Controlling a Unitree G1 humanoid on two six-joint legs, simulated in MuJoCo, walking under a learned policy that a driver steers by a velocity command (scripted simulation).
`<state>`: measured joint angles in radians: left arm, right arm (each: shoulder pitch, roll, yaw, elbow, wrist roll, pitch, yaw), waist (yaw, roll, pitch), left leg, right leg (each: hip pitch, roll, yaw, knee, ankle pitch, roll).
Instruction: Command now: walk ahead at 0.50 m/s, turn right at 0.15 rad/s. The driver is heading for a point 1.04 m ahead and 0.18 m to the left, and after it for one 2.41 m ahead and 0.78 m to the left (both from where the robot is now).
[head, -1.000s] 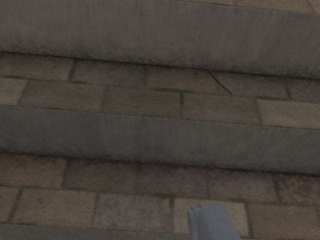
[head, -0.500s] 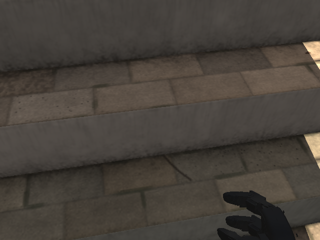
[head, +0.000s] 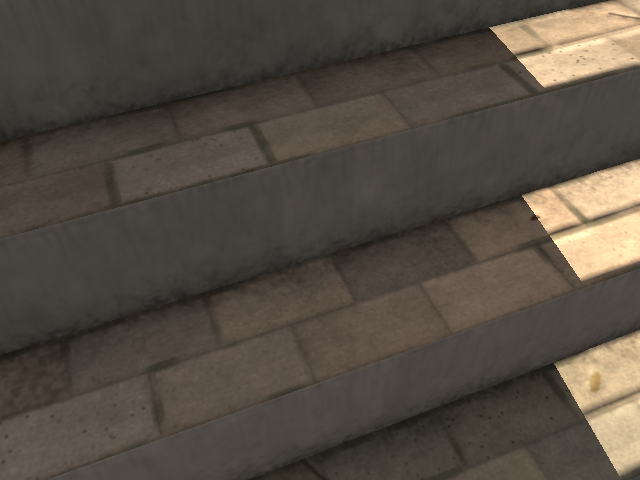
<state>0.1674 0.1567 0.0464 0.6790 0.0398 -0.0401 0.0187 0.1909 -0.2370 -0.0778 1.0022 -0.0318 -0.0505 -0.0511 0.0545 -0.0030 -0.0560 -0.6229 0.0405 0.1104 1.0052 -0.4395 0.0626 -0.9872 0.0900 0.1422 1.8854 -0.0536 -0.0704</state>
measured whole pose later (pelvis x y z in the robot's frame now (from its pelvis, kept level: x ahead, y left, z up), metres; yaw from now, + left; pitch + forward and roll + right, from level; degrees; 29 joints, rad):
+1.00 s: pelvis +0.32 -0.09 +0.20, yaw +15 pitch +1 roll +2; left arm 0.27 0.15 0.01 0.77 0.05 -0.11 -0.02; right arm 0.29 -0.20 -0.04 1.04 -0.03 0.02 -0.06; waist 0.04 0.04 -0.10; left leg -0.63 -0.15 0.13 1.06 -0.45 0.16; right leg -0.85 -0.01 0.07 1.99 0.07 -0.13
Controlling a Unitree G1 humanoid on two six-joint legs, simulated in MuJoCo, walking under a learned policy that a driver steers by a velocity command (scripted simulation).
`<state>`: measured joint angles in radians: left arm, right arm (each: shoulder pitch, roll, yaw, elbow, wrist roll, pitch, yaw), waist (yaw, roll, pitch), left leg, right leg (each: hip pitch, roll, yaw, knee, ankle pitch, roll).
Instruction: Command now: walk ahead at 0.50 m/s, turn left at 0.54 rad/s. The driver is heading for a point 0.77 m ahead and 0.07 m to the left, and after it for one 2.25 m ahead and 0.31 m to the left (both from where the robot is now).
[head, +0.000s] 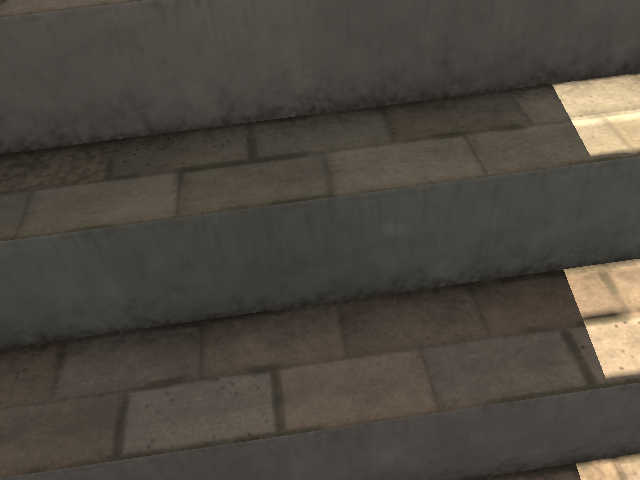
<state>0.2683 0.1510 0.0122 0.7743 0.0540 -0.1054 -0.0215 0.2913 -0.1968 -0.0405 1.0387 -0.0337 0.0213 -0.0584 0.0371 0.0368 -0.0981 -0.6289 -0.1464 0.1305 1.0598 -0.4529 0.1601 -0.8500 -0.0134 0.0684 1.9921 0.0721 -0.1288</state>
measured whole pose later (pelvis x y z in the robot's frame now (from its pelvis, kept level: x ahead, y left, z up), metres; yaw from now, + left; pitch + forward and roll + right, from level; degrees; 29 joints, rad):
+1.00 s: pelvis +0.34 +0.05 +0.29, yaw +31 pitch +3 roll -2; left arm 0.47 0.19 0.09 1.01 0.07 -0.19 0.04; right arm 0.02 -0.16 -0.08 0.59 -0.03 0.01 -0.01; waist 0.05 0.03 0.00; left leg -1.32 0.11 -0.11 2.14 -0.52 0.15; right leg 0.05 -0.24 -0.41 0.25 -0.25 0.14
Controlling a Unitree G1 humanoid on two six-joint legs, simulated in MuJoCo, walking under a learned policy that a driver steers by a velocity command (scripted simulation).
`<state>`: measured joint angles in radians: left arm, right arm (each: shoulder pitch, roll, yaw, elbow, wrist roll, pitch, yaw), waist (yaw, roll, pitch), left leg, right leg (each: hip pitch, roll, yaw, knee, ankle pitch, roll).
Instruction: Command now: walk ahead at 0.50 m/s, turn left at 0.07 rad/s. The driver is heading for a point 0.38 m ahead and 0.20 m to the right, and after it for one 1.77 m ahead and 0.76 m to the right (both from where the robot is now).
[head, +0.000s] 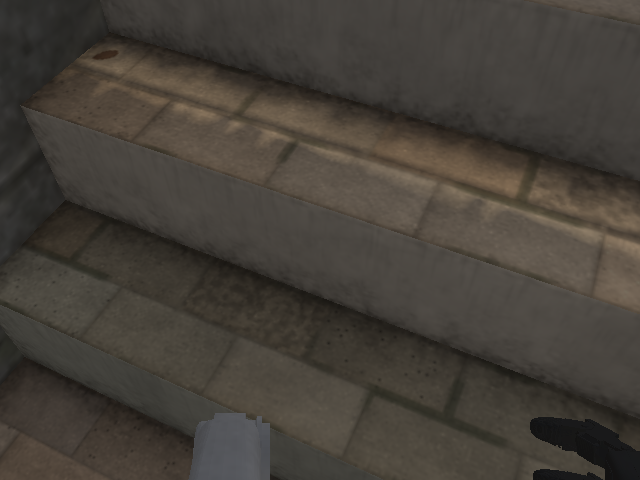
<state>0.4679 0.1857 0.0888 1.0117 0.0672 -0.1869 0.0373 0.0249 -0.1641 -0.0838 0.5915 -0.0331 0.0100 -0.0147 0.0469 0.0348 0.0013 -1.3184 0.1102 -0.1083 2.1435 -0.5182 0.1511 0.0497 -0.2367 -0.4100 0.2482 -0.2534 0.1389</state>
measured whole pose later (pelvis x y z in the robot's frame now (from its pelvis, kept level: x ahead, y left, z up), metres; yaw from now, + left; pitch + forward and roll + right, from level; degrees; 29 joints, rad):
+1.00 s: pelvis +0.42 +0.14 +0.33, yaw -27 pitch +1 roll -3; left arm 0.27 0.24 0.06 0.90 0.06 0.02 0.07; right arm 0.26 -0.14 -0.02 0.70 -0.05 -0.08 -0.02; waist -0.01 -0.08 -0.10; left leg -0.69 0.03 -0.08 2.06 0.04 0.09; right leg -0.63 0.18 -0.17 1.17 -0.57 -0.20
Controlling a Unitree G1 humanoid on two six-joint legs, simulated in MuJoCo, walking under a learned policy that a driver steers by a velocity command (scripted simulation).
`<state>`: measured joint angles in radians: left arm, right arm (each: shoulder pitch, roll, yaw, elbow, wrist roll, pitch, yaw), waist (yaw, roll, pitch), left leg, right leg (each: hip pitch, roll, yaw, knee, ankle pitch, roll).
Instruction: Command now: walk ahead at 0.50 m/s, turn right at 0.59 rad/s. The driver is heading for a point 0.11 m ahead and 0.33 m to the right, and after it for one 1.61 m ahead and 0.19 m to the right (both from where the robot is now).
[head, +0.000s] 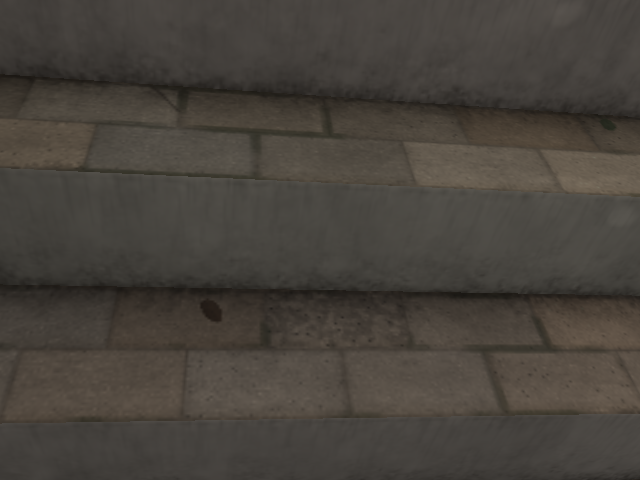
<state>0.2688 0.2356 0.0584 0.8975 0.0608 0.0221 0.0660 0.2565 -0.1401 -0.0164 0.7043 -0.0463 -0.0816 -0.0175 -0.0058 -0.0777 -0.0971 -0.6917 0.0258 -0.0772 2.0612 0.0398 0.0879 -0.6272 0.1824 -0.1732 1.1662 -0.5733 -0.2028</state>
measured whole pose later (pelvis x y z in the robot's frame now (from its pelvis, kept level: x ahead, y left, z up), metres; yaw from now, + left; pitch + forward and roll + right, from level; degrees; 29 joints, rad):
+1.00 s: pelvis +0.24 -0.03 +0.30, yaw -22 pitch -1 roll -2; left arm 0.26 0.09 0.01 0.72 0.01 0.02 0.02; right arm 0.29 -0.14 -0.03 0.75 -0.02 0.00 -0.08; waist -0.01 -0.04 -0.01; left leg -0.24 0.05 0.04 0.67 -0.42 0.01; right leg -0.35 -0.01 -0.04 0.60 -0.24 0.01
